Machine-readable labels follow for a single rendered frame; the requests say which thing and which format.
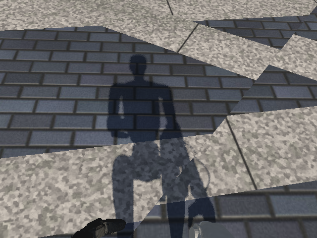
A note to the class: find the robot left hand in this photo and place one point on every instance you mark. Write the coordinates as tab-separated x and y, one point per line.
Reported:
100	227

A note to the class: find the robot right thigh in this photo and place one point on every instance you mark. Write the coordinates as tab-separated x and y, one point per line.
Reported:
209	230

